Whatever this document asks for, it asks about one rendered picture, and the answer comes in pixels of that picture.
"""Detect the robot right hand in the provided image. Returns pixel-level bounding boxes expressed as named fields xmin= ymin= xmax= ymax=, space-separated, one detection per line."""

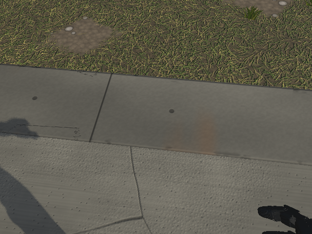
xmin=257 ymin=205 xmax=312 ymax=234

